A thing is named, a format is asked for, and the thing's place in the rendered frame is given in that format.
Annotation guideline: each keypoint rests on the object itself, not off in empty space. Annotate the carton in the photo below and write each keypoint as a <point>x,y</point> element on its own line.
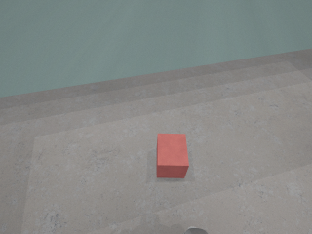
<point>171,156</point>

